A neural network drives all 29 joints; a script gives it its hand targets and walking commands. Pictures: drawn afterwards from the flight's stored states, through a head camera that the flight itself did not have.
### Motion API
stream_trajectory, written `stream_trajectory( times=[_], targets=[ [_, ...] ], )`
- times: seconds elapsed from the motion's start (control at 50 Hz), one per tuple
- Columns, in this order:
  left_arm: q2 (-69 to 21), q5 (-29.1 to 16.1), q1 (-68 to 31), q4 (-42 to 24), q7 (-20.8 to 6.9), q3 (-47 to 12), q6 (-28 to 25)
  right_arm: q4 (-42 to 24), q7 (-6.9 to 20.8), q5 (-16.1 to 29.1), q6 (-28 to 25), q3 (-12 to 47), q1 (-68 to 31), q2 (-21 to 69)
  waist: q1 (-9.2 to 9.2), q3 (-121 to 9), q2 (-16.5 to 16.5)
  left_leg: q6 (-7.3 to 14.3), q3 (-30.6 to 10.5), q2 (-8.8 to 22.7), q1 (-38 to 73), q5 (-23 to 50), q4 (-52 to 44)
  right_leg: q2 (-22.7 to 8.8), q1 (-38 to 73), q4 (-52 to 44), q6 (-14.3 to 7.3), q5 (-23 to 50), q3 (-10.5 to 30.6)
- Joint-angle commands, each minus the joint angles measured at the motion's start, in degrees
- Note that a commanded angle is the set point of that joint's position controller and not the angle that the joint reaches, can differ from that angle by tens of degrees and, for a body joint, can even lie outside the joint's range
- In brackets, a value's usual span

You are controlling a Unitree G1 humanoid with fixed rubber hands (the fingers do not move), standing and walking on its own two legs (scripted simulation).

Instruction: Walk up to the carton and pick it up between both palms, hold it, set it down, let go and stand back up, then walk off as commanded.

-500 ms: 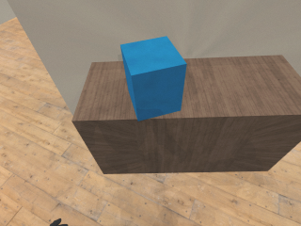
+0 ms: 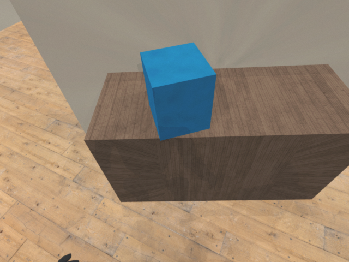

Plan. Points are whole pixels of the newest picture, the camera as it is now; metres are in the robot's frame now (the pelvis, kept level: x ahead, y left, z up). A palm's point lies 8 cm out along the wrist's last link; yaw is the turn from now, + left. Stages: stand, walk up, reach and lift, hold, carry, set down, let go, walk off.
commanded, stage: stand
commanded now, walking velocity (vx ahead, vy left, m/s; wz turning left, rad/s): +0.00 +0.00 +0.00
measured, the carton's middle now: (176, 92) +0.68 +0.01 -0.04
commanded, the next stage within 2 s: none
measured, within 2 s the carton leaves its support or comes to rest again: neither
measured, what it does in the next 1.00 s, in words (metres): stands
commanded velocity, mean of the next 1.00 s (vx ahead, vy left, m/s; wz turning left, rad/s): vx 0.00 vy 0.00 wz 0.00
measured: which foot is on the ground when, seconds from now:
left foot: down 0.00-1.00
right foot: down 0.00-1.00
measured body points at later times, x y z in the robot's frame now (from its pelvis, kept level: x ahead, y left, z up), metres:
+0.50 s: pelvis +0.00 +0.00 +0.00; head +0.01 +0.00 +0.45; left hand +0.10 +0.31 -0.11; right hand +0.08 -0.28 -0.14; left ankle +0.03 +0.14 -0.73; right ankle +0.01 -0.10 -0.74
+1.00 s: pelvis +0.00 +0.00 +0.00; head +0.01 +0.00 +0.45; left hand +0.10 +0.31 -0.11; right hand +0.08 -0.28 -0.14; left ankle +0.03 +0.14 -0.73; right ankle +0.01 -0.10 -0.74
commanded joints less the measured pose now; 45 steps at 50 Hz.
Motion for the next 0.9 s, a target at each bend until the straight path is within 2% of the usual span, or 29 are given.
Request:
stream_trajectory(
  times=[0.0, 0.04, 0.08, 0.12, 0.14, 0.16, 0.18, 0.22, 0.24, 0.26, 0.28, 0.3, 0.32, 0.34, 0.42, 0.46, 0.5, 0.56, 0.58, 0.6, 0.62, 0.64, 0.66, 0.7, 0.76, 0.78, 0.82, 0.86, 0.88],
  targets=[
    [12.5, -1.1, -2.7, 1.0, 0.8, -1.4, -1.5, -3.7, -0.6, -6.0, -1.4, -3.9, -7.2, -11.6, 0.70, -5.8, 1.8, 3.5, -5.4, 7.5, -1.8, 4.4, -9.6, -7.1, 4.5, -12.5, -1.9, 4.8, 8.2],
    [13.6, -0.7, -3.4, 0.6, 0.8, -1.4, -1.2, -3.4, -0.7, -6.2, -1.5, -4.4, -5.7, -13.1, 0.15, -5.9, 1.1, 2.4, -4.1, 6.6, 1.2, 7.5, -7.7, -7.4, 2.3, -13.5, -1.5, 4.9, 8.4],
    [13.4, -0.8, -2.6, 0.7, 0.8, -1.2, -1.6, -4.0, -0.9, -6.1, -1.5, -4.3, -6.9, -12.7, 0.47, -5.9, 0.3, 3.1, -3.6, 6.9, 1.3, 10.0, -7.1, -8.1, 3.5, -14.0, -1.9, 7.3, 8.7],
    [14.2, -0.8, -5.2, -0.1, 0.8, -1.0, -1.7, -3.8, -0.6, -5.9, -1.5, -4.4, -4.4, -12.1, -1.31, -5.7, 0.8, 3.1, -3.7, 6.6, 1.1, 8.8, -7.3, -8.2, 3.1, -13.7, -1.7, 8.2, 9.5],
    [14.4, -0.8, -3.8, 0.5, 0.9, -0.5, -1.7, -3.3, -0.5, -6.2, -1.5, -4.2, -5.3, -11.2, -0.62, -8.8, 1.5, 2.5, -3.0, 6.7, 1.9, 11.9, -6.9, -8.1, 5.8, -13.5, -1.5, 9.9, 8.3],
    [16.2, -0.8, -2.8, 0.8, 0.9, -0.4, -1.8, -3.4, -0.5, -6.3, -1.2, -4.4, -5.3, -12.2, 0.29, -7.8, 2.2, 2.2, -2.1, 6.4, 3.1, 11.6, -5.7, -9.1, 4.1, -13.7, -1.7, 9.0, 9.9],
    [14.4, -0.7, -3.4, 0.5, 1.2, -0.7, -2.1, -3.7, -0.6, -5.6, -1.2, -4.1, -6.1, -10.6, -0.74, -7.0, -0.4, 3.0, -3.6, 7.0, 2.4, 11.4, -6.7, -9.0, 3.5, -13.9, -1.9, 9.4, 9.5],
    [13.1, -0.5, -4.1, 0.1, 1.1, -1.3, -1.8, -3.4, -0.6, -5.9, -1.3, -4.4, -4.3, -13.2, -1.35, -4.3, 3.0, 3.1, -3.4, 6.8, 1.0, 8.0, -7.1, -8.5, 2.8, -14.2, -2.1, 8.3, 9.8],
    [14.0, -0.6, -4.8, 0.3, 1.1, -1.2, -1.7, -3.6, -0.6, -6.0, -1.3, -4.2, -5.8, -11.7, -0.82, -6.7, 1.2, 3.2, -3.8, 6.9, 1.5, 9.0, -7.9, -8.9, 3.8, -13.7, -1.9, 8.1, 9.2],
    [13.0, -0.5, -5.0, 0.2, 0.8, -1.2, -1.8, -3.3, -0.6, -6.3, -0.9, -4.0, -4.5, -11.7, -0.61, -8.0, 2.1, 3.5, -4.0, 7.4, 1.8, 8.7, -8.3, -7.3, 5.2, -12.9, -1.5, 6.3, 7.7],
    [13.0, -1.1, -4.1, 0.1, 1.0, -1.1, -1.6, -3.1, -0.9, -5.9, -1.0, -4.1, -5.4, -12.2, -0.52, -6.0, 1.2, 3.5, -5.8, 8.1, 0.3, 9.4, -8.9, -6.9, 4.5, -12.1, -1.6, 8.7, 7.4],
    [13.0, -0.9, -5.0, 0.3, 1.2, -0.9, -1.4, -3.9, -0.9, -6.5, -1.3, -4.4, -7.3, -12.6, 0.47, -6.6, 3.1, 3.1, -4.0, 7.2, 0.1, 10.2, -8.2, -7.1, 5.6, -12.9, -1.2, 8.0, 7.5],
    [14.7, -0.8, -3.9, 0.5, 1.3, -0.8, -1.5, -3.4, -1.0, -6.5, -1.1, -4.6, -6.2, -13.5, -0.46, -6.4, 1.5, 2.9, -4.4, 7.3, 0.7, 8.6, -8.9, -6.7, 3.6, -12.0, -1.2, 5.4, 7.3],
    [13.9, -0.8, -4.0, 0.4, 1.3, -0.7, -1.3, -3.5, -0.8, -6.3, -1.4, -4.4, -6.8, -12.6, 0.30, -4.9, 2.6, 2.9, -4.5, 7.8, -0.4, 8.3, -9.3, -6.8, 4.5, -12.8, -1.1, 4.8, 7.3],
    [12.1, -0.9, -1.8, 1.0, 0.8, -1.2, -1.0, -3.4, -0.9, -6.5, -1.5, -4.7, -6.6, -14.0, 0.52, -5.4, 2.1, 3.2, -5.9, 8.1, -2.0, 4.2, -10.2, -6.7, 5.9, -11.9, -1.3, 6.9, 6.4],
    [12.2, -0.6, -3.5, 0.8, 1.2, -1.2, -1.1, -3.8, -1.0, -6.5, -1.3, -4.0, -6.9, -12.4, -0.22, -6.3, 4.0, 3.0, -4.3, 7.3, 1.0, 6.5, -9.1, -7.6, 4.0, -12.6, -1.9, 5.5, 8.2],
    [13.2, -0.6, -4.2, 0.9, 1.0, -1.3, -1.0, -3.6, -1.1, -6.4, -1.4, -4.3, -6.4, -13.0, -0.23, -4.7, 1.9, 2.9, -4.8, 7.1, 0.1, 7.4, -9.1, -7.2, 3.3, -13.0, -1.6, 5.5, 7.8],
    [12.6, -0.7, -3.3, 0.8, 1.0, -0.9, -1.0, -3.5, -0.8, -6.6, -1.4, -4.5, -6.3, -12.5, 0.72, -6.4, 1.3, 3.1, -4.6, 7.5, -0.1, 6.6, -9.8, -6.4, 4.6, -11.8, -1.5, 5.8, 6.6],
    [13.6, -0.6, -2.6, 1.2, 1.2, -1.2, -1.0, -3.7, -0.7, -6.2, -1.6, -4.4, -6.0, -12.0, -0.34, -4.2, 2.1, 2.8, -4.5, 7.3, 0.1, 8.1, -9.1, -6.4, 3.2, -12.9, -1.4, 4.4, 7.3],
    [13.0, -1.2, -3.4, 0.5, 0.8, -1.0, -1.0, -3.8, -0.9, -6.3, -1.6, -4.8, -7.6, -13.8, 0.98, -5.4, 3.1, 3.1, -4.0, 7.3, 0.8, 8.3, -7.6, -7.2, 3.2, -13.3, -1.7, 4.1, 8.4],
    [13.9, -0.7, -3.4, 1.0, 0.8, -1.0, -0.7, -3.8, -0.8, -6.6, -1.7, -4.4, -6.4, -11.9, 0.25, -5.0, 2.3, 2.8, -4.1, 7.2, 0.6, 7.9, -8.3, -7.4, 3.8, -13.2, -1.6, 4.5, 8.2],
    [13.1, -1.2, -2.0, 0.4, 0.7, -1.0, -1.0, -3.4, -0.7, -6.0, -1.8, -4.7, -5.3, -12.6, 1.15, -4.6, 2.6, 3.0, -4.8, 7.2, -0.5, 8.5, -8.1, -7.3, 4.0, -13.3, -1.9, 4.9, 8.4],
    [13.7, -0.8, -1.8, 1.0, 1.0, -1.2, -1.5, -3.1, -1.0, -6.3, -1.7, -4.8, -6.0, -12.8, 0.31, -5.1, 2.4, 3.2, -4.4, 6.8, 0.9, 9.7, -8.2, -7.9, 4.2, -13.1, -2.0, 8.0, 8.8],
    [12.7, -0.8, -2.7, 0.9, 0.8, -1.6, -1.6, -4.2, -1.0, -6.0, -1.4, -4.4, -7.1, -11.7, 0.42, -6.7, -0.9, 3.2, -3.9, 7.0, 2.7, 9.9, -7.5, -7.5, 3.6, -13.6, -1.8, 7.4, 8.4],
    [14.1, -0.6, -4.3, 0.4, 1.1, -1.1, -1.4, -3.1, -1.0, -6.3, -1.4, -4.5, -5.0, -12.1, -0.67, -4.0, 0.7, 3.2, -3.9, 6.6, 0.7, 7.4, -7.8, -8.3, 3.3, -15.2, -1.6, 6.1, 9.5],
    [14.8, -0.9, -4.4, 0.4, 1.2, -0.6, -1.6, -3.2, -0.9, -6.5, -1.1, -3.9, -5.4, -11.0, 0.06, -6.1, -0.1, 3.3, -3.3, 6.7, 1.9, 10.0, -7.3, -8.3, 3.9, -14.1, -1.7, 7.4, 9.7],
    [13.5, -0.9, -3.7, 0.7, 0.9, -1.1, -1.6, -3.3, -0.8, -5.7, -1.3, -3.9, -4.5, -12.1, -1.14, -7.4, 1.7, 3.2, -3.2, 7.0, 2.9, 11.2, -6.8, -8.3, 4.4, -13.2, -1.8, 9.7, 9.4],
    [13.8, -1.1, -3.3, 0.7, 0.9, -1.0, -1.6, -3.4, -1.0, -6.4, -1.1, -4.3, -5.8, -12.6, 0.21, -6.3, 0.3, 3.3, -4.1, 7.3, 1.2, 10.9, -8.2, -6.9, 5.6, -13.2, -1.4, 9.5, 7.5],
    [13.1, -1.2, -3.3, 0.8, 1.1, -0.9, -1.4, -3.5, -0.8, -6.4, -1.2, -4.1, -5.7, -12.6, 0.35, -7.8, 1.9, 3.4, -3.7, 7.5, 1.7, 10.3, -7.6, -7.0, 5.0, -12.8, -1.1, 8.0, 7.7]
  ],
)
